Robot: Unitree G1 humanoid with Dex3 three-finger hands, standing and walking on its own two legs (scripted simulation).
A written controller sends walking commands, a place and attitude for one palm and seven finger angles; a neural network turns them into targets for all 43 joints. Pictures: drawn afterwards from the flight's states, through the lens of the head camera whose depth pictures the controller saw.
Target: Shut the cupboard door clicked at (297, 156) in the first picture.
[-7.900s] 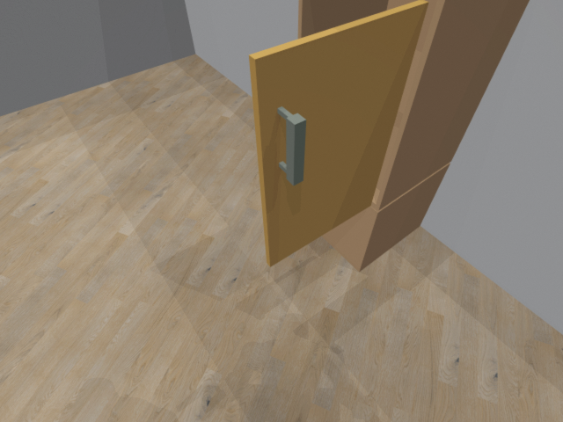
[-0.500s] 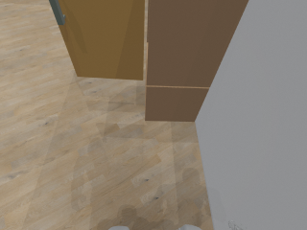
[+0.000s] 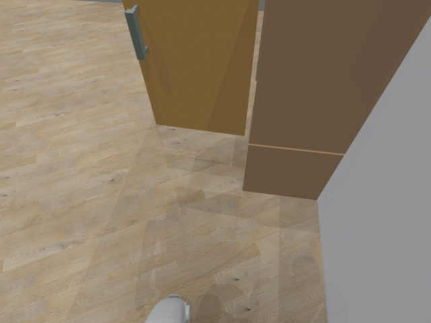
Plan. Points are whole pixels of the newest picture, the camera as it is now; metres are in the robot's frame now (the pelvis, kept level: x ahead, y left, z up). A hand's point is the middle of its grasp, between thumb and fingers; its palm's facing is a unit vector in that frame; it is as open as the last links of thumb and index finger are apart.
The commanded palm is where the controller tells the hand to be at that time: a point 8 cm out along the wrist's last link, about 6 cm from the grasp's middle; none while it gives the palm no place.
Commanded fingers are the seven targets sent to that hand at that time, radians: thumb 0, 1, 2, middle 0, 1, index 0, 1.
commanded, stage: take the last steps up to it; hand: left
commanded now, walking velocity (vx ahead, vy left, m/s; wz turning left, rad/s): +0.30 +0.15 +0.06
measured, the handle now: (139, 32) +0.87 +0.30 +0.07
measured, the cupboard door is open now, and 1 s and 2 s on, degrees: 88 88 88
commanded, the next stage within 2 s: come to a stop and stand still in 0.78 s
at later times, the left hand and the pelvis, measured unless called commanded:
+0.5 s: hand (125, 241) +0.30 +0.25 -0.15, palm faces -0.02 -0.97 -0.24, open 7.4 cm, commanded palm none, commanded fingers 0.00 0.90 0.90 -0.20 -0.30 -0.20 -0.30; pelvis +0.18 +0.07 -0.01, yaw -2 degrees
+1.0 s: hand (114, 243) +0.31 +0.29 -0.20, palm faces +0.06 -0.98 -0.19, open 7.3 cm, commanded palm none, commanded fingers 0.00 0.90 0.90 -0.20 -0.30 -0.20 -0.30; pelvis +0.36 +0.12 -0.02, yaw -1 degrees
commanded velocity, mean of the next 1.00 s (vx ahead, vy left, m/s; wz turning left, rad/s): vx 0.16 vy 0.04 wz -0.01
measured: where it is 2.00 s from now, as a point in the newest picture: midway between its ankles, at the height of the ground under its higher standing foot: (207, 283)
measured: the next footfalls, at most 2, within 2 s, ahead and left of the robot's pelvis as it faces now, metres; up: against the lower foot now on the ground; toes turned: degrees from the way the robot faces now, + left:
left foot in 0.12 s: +0.16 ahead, +0.16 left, +0.00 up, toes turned +8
right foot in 0.52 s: +0.30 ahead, -0.03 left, +0.00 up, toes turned -9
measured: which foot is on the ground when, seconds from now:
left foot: up 0.00-0.10, down 0.12-0.54, up 0.56-0.94, down 0.96-1.00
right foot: down 0.00-0.12, up 0.14-0.50, down 0.52-0.96, up 0.98-1.00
